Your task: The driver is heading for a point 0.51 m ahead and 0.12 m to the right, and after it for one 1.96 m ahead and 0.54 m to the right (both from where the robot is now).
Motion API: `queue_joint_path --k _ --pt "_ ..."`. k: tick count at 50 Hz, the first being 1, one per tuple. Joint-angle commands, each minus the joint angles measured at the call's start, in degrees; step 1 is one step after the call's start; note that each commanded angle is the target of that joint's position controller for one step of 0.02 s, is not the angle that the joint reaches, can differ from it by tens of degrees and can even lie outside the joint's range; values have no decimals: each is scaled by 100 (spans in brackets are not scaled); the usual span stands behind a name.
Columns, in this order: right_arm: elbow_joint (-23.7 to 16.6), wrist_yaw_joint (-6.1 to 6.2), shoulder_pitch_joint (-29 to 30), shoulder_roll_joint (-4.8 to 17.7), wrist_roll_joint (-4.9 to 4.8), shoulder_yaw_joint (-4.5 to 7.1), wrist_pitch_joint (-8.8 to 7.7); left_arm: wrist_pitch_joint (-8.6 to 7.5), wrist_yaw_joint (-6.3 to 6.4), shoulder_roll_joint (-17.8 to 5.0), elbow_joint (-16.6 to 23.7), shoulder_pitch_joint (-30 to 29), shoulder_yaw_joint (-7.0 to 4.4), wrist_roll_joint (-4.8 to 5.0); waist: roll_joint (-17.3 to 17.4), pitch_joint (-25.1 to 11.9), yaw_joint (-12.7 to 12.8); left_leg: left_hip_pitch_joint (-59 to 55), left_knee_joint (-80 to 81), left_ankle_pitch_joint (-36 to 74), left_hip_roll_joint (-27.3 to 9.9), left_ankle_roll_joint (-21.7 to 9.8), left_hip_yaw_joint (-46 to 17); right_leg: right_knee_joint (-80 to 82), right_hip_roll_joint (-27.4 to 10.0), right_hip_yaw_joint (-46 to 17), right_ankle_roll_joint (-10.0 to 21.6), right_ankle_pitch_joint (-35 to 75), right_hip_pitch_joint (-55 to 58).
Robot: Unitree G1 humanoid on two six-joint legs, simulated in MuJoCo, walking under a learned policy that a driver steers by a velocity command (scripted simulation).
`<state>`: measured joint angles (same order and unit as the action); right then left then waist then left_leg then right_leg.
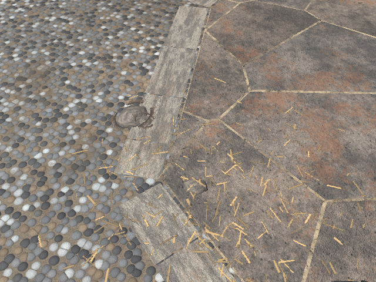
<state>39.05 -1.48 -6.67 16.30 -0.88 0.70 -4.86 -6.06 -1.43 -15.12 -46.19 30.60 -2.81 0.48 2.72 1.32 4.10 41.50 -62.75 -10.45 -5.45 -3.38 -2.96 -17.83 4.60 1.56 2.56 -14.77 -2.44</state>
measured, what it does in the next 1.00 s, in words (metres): walks ahead, turning right: left foot, then right foot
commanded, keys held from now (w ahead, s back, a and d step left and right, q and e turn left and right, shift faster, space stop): w+shift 0.10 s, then w+e+shift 0.18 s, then e+shift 0.46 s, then shift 0.26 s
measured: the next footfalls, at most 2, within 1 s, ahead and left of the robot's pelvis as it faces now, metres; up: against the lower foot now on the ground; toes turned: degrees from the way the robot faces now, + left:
left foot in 0.22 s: +0.45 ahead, +0.14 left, +0.00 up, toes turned -3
right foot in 0.64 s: +0.70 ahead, -0.12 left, +0.00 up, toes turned -22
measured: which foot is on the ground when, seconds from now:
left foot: up 0.00-0.20, down 0.22-0.64, up 0.66-1.00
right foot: down 0.00-0.24, up 0.26-0.62, down 0.64-1.00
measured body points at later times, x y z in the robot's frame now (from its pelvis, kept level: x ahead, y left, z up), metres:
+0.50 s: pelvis +0.43 +0.03 +0.00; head +0.46 +0.01 +0.45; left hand +0.67 +0.26 -0.08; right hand +0.41 -0.27 -0.13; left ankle +0.41 +0.15 -0.74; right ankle +0.55 -0.13 -0.67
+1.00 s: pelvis +0.63 -0.02 -0.01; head +0.65 -0.06 +0.44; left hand +0.93 +0.12 -0.08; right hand +0.62 -0.34 -0.12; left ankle +0.79 +0.10 -0.68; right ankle +0.66 -0.11 -0.74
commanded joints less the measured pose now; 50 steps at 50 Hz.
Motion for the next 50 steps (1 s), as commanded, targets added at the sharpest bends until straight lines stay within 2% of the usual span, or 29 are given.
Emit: queue_joint_path --k 1,4,7,9,10,11,12,13,14,15,16,17,19,22,24,27,29,31,32,33,34,35,36,37,39,40,43,47,50 --pt "-471 -56 466 125 93 -55 -128 -219 65 -705 532 -748 -121 50 -436 755 -349 -55 1345 1410 -160 142 76 1478 -1282 -948 913 1054 -1081" --pt "-658 -154 1202 119 26 -50 -220 -201 121 -786 250 -177 -115 152 -350 860 -71 -928 2659 2487 142 103 302 1917 -1368 -566 802 1292 -878" --pt "-882 -232 1629 285 -22 61 -271 -14 134 -837 4 137 -91 153 -557 811 -60 -970 3357 2042 444 15 362 1392 -1606 -589 676 2706 259" --pt "-856 -170 1037 654 -53 247 -243 118 182 -1094 -100 154 -131 27 -1059 160 -519 -1727 3227 1193 750 -110 401 311 -1777 -738 556 5046 879" --pt "-711 -91 184 904 -112 380 -198 201 197 -1253 -131 44 -151 -62 -1295 -391 -1043 -2678 3145 811 839 -222 433 -759 -1743 -708 477 5925 830" --pt "-395 21 -1179 1089 -136 491 -124 252 225 -1243 -38 -279 -117 -137 -1282 -1057 -1807 -4563 2859 628 431 -300 172 -2428 -1544 -605 272 5319 -400" --pt "-192 86 -2035 1666 127 625 -108 157 207 -215 179 458 123 -171 314 -2357 -1370 -7246 2701 -1059 -1282 -886 -2250 -4985 -748 -574 54 1757 -2764" --pt "-105 -19 -2256 1425 115 562 -150 24 167 79 125 831 279 152 1529 -3574 -1250 -7726 4057 -3495 -1884 -1213 -4597 -6162 -391 -1234 64 -1150 -3502" --pt "0 8 -2014 936 86 469 -143 -6 217 -586 296 -99 59 427 1195 -2312 -1369 -6898 4613 -3508 -1607 -828 -4137 -6519 -669 -1115 102 -883 -4128" --pt "62 35 -1621 726 111 406 -143 -10 254 -706 497 -804 18 421 623 -1230 -1303 -5914 4567 -1971 -1508 -699 -3035 -6460 -871 -900 30 -571 -4357" --pt "125 30 -1210 596 211 372 -166 10 273 -660 576 -1237 0 224 -86 -557 -1067 -4759 4604 -17 -1328 -635 -2093 -6153 -1096 -825 -17 -342 -4034" --pt "145 33 -862 460 337 352 -214 99 253 -602 588 -1049 -63 146 168 -417 -652 -4001 4545 1625 -1255 -701 -1401 -5956 -1257 -863 -105 -291 -3537" --pt "207 30 -285 136 253 310 -248 396 226 -384 494 -676 -110 219 378 -203 -215 -3170 4690 2802 -1039 -654 -278 -5559 -1413 -765 -233 -563 -3008" --pt "215 135 355 442 130 386 -288 541 184 -178 821 -1117 -56 91 350 374 2 -2329 5159 3205 -947 -653 680 -4380 -1422 -452 -391 128 -3052" --pt "195 232 480 658 98 442 -248 495 44 -247 818 -1256 -63 -8 95 158 -48 -2311 5052 2924 -540 -519 1332 -3019 -1182 -115 -310 1644 -2368" --pt "254 318 284 1016 -96 524 -163 541 -191 -508 931 -1381 -168 -22 35 -203 -101 -3217 4563 3328 -684 -362 1478 -2198 -891 126 -114 2312 -1986" --pt "195 340 364 1192 -190 592 -33 621 -247 -878 931 -1046 -332 -34 78 -407 129 -3676 3727 4150 -785 -218 1523 -2149 -594 376 94 1791 -1677" --pt "115 308 457 1143 -200 592 130 653 -172 -1396 712 114 -620 10 -189 -882 745 -3245 1602 4017 -622 59 1514 -1843 -177 466 447 1562 -193" --pt "130 242 221 652 -63 453 160 633 -37 -1591 692 -43 -668 89 -1305 -394 513 -2370 9 184 99 414 1429 -1324 -385 -251 643 3206 112" --pt "79 122 -718 186 195 330 152 557 26 -1930 1167 -1029 -590 -55 -2740 -390 -579 -631 -2074 -3055 1233 751 914 -1325 -1376 -2767 1661 5582 704" --pt "8 55 -1286 689 123 325 91 407 -96 -1950 1620 -1303 -549 -277 -2188 -1993 -571 -427 -2614 -2808 1263 673 -497 -145 -2312 -4925 2360 3491 1153" --pt "-65 54 -685 1075 10 405 78 347 -160 -1697 1763 -1532 -533 -160 -1136 -1713 -416 -302 -2335 -2288 1039 487 -614 152 -2152 -4761 2085 1731 875" --pt "-137 122 -176 1024 69 412 123 345 -140 -1467 1713 -1656 -490 8 -376 -1037 -453 -193 -1738 -1814 832 417 -591 167 -1836 -4213 1684 869 202" --pt "-113 197 -9 947 147 395 196 362 -82 -1301 1741 -1797 -432 63 -165 -885 -541 -384 -1257 -1550 654 402 -668 99 -1666 -3883 1476 796 -307" --pt "-1 226 28 958 152 424 341 448 82 -1181 1844 -2031 -387 -48 -286 -794 -614 -1019 -557 -1323 523 450 -589 -18 -1368 -3082 1209 1679 -1021" --pt "63 234 14 830 161 406 368 477 148 -1179 1831 -1980 -378 -95 -317 -850 -583 -1166 -374 -1224 561 529 -451 -128 -1271 -2771 1185 2339 -1137" --pt "100 286 67 562 134 331 431 568 319 -1171 1700 -1653 -346 -79 -361 -1128 -423 -1164 -67 -962 610 825 -342 -380 -1234 -2381 1200 3397 -1038" --pt "69 360 200 553 63 329 550 730 396 -982 1753 -1905 -240 -92 -726 -927 -343 -1102 447 -553 496 984 -294 -286 -1067 -2334 999 1630 -1201" --pt "29 356 280 542 72 315 502 787 361 -885 1747 -1992 -207 -158 -1023 -718 -224 -1350 1140 -532 420 949 -224 -268 -1048 -2427 960 917 -1260"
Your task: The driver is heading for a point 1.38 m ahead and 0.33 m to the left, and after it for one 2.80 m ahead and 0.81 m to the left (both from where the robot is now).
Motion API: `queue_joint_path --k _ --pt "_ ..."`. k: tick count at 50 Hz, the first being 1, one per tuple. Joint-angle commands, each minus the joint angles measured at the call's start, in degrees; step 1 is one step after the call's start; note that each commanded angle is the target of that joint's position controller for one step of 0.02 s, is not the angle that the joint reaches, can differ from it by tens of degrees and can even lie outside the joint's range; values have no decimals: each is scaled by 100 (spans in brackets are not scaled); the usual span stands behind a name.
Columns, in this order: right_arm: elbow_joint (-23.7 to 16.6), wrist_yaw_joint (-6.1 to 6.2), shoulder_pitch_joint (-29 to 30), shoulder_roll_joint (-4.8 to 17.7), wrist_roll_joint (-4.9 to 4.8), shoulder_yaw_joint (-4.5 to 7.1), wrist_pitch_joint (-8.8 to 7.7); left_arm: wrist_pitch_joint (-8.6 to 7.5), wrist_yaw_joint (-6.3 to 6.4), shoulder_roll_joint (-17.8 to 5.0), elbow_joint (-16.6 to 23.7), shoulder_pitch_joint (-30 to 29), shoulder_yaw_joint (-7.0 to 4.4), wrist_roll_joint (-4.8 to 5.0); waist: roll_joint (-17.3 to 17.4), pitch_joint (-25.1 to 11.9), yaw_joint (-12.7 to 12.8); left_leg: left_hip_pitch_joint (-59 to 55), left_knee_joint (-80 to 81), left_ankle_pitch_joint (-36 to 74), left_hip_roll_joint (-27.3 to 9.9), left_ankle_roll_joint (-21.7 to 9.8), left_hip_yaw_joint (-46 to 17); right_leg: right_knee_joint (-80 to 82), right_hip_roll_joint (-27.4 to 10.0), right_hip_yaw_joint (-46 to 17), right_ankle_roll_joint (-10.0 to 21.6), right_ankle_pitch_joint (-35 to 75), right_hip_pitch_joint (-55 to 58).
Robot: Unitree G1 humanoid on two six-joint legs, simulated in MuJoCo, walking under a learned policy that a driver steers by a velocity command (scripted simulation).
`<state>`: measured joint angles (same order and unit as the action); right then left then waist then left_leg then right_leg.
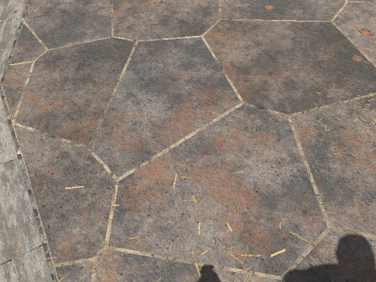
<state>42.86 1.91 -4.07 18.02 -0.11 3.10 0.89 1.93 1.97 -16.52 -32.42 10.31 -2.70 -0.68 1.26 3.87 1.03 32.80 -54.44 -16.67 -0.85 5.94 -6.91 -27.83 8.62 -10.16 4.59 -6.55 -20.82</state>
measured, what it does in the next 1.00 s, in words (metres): walks ahead: left foot, then right foot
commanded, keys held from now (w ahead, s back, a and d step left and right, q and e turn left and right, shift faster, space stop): shift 0.44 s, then w+shift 0.50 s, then w+q+shift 0.06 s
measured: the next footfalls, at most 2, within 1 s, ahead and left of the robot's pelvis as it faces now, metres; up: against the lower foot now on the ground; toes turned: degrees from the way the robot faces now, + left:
left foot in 0.14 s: +0.09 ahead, +0.18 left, +0.00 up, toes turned -2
right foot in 0.42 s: +0.05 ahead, -0.09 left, +0.00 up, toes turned +2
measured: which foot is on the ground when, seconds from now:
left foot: up 0.00-0.12, down 0.14-1.00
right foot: down 0.00-0.16, up 0.18-0.40, down 0.42-0.66, up 0.68-1.00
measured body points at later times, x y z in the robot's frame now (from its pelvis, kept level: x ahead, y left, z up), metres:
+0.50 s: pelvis +0.03 +0.06 +0.00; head +0.04 +0.06 +0.45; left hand +0.17 +0.32 -0.11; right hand +0.16 -0.20 -0.12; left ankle +0.05 +0.18 -0.73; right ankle +0.01 -0.09 -0.73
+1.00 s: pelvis +0.22 +0.03 +0.00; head +0.24 +0.04 +0.45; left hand +0.49 +0.22 -0.06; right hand +0.12 -0.22 -0.13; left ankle +0.05 +0.18 -0.73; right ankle +0.40 -0.15 -0.69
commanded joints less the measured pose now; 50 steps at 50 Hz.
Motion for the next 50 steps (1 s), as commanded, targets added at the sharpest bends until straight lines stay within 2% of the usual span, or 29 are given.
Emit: queue_joint_path --k 1,5,6,7,8,9,10,11,13,16,19,21,22,23,24,26,27,29,30,32,33,34,35,36,37,39,41,46,50 --pt "-360 1 22 378 -7 70 -107 -1 -1 -726 358 34 -212 -58 -945 -945 129 -612 555 34 -47 -22 205 687 -1486 -1309 771 124 607" --pt "-309 -122 -228 389 -14 79 -245 25 -92 -634 265 -17 -158 -4 -1033 -930 87 -1272 1860 39 17 -246 362 317 -1577 -1559 739 861 852" --pt "-241 -167 -436 321 9 72 -287 25 -102 -565 231 -82 -126 52 -974 -902 -78 -1704 2710 662 30 -364 424 195 -1451 -1511 593 854 768" --pt "-231 -190 -512 418 102 83 -319 -6 -108 -473 147 93 -100 72 -739 -840 -81 -2105 3261 1450 -225 -524 199 30 -1237 -1368 311 436 591" --pt "-310 -172 -506 836 226 150 -321 -50 -117 -321 113 472 -63 -40 334 -962 214 -2500 3363 2586 -1176 -904 -720 -818 -652 -731 -80 -926 268" --pt "-258 -156 -345 803 275 126 -296 -91 -129 -457 133 541 -121 -8 1175 -691 349 -2212 3411 3121 -1740 -1689 -1322 -1094 -147 -86 -393 -2239 -167" --pt "-280 -152 -346 649 244 102 -303 -121 -97 -734 162 207 -188 -36 1114 -704 56 -1963 3612 2612 -1903 -1990 -1586 -1516 -396 62 -600 -2425 -102" --pt "-239 -134 -382 612 186 100 -311 -110 -71 -825 181 -133 -248 21 909 -657 -88 -2086 3580 2335 -1711 -1920 -1469 -1860 -494 119 -696 -2333 -189" --pt "-225 -87 -335 630 70 88 -311 2 -37 -654 80 -170 -246 28 766 -657 -136 -2299 3451 2508 -1548 -1818 -1157 -2373 -651 151 -918 -2326 -373" --pt "-151 -104 -252 464 40 44 -210 24 -69 -185 -98 -30 -96 76 758 -661 -85 -2350 3212 2901 -1035 -1578 -503 -1548 -814 524 -1000 -2092 6" --pt "-49 -133 -417 416 -4 14 -116 3 -78 -145 -308 84 -95 129 864 -801 -88 -2499 2996 2952 -871 -1513 -380 140 -771 815 -919 -884 705" --pt "27 -163 -647 359 2 -19 -186 8 -59 -422 -347 75 -136 37 577 -853 -159 -2225 3046 2168 -773 -1176 -428 638 -1006 489 -714 258 1371" --pt "15 -220 -753 369 95 -31 -273 20 -16 -741 -326 81 -197 -7 20 -936 -333 -1949 2969 1688 -572 -980 -230 237 -1290 270 -525 1163 1660" --pt "98 -237 -805 261 88 -57 -303 19 -49 -657 -544 302 -215 -6 -439 -1178 -296 -2130 2978 117 -106 -776 332 115 -1090 436 -317 -505 1391" --pt "125 -222 -562 447 31 -10 -280 4 -92 -549 -542 440 -216 11 -245 -911 -75 -1950 2732 -1252 70 -725 508 240 -956 430 -172 -2321 1015" --pt "-23 -174 -304 448 -88 26 -286 -128 -93 -719 -561 612 -224 53 -529 31 5 -1106 2487 -2481 24 -862 433 782 -1284 -166 119 -4026 263" --pt "-153 -172 -145 360 -141 8 -375 -257 -93 -758 -564 685 -223 118 -774 321 37 -813 2264 -2024 39 -867 521 1136 -1592 -645 279 -4085 273" --pt "-221 -225 -36 118 -179 -18 -606 -427 -93 -924 -628 768 -271 164 -1367 317 -4 -728 1625 -577 138 -940 827 1742 -2243 -1629 598 -3953 524" --pt "-196 -269 -142 130 -185 -11 -692 -455 -96 -882 -574 690 -257 191 -1403 289 -79 -965 1609 -507 46 -1065 758 1811 -2326 -1713 640 -3836 350" --pt "87 -338 -919 59 -225 -5 -783 -448 -142 -662 -339 155 -161 213 -1280 169 -568 -2350 2406 -504 134 -1272 933 1449 -1904 -1012 372 -3425 -449" --pt "364 -342 -1569 216 -192 66 -799 -460 -142 -471 -197 -121 -105 192 -987 32 -835 -3237 2558 -268 57 -1272 804 772 -1573 -508 145 -2938 -996" --pt "571 -334 -2314 679 -119 203 -820 -533 -136 -100 57 -392 -1 183 130 -141 -1059 -4041 3326 -1548 -784 -1593 -727 -884 -1001 369 -259 -2303 -1936" --pt "599 -405 -2767 1195 -81 345 -837 -676 -103 -47 389 -581 41 315 1374 -109 -1187 -4546 4426 -3032 -2013 -2320 -3259 -2684 -799 738 -411 -2023 -3190" --pt "498 -389 -2569 933 6 254 -848 -790 -97 -334 409 -585 -25 455 862 93 -1034 -4480 4510 -3178 -2263 -2463 -3756 -3686 -1040 314 -289 -1986 -3879" --pt "383 -356 -2342 685 25 172 -830 -843 -140 -326 331 -428 -19 454 585 151 -830 -4491 4360 -2723 -2114 -2313 -3220 -4108 -1242 335 -195 -1576 -4170" --pt "285 -321 -2150 547 27 95 -744 -873 -216 -205 238 -291 14 251 306 -34 -609 -4183 4361 -2088 -1783 -2051 -2330 -4134 -1533 477 -159 -1087 -4048" --pt "233 -284 -1993 313 33 -13 -677 -823 -323 -145 256 -309 17 229 445 125 -443 -3439 4667 -1546 -1407 -1917 -1608 -3705 -1638 608 -293 -642 -3555" --pt "280 -133 -2086 611 -96 12 -680 -804 -450 30 526 -1081 139 215 412 380 -546 -2480 5240 237 -1129 -1736 -200 -1803 -1440 1057 -552 800 -2200" --pt "395 -123 -2379 724 -189 28 -619 -875 -569 -140 631 -1471 88 288 362 566 -523 -2781 5166 791 -1354 -1632 -58 -709 -1203 1010 -465 870 -1345"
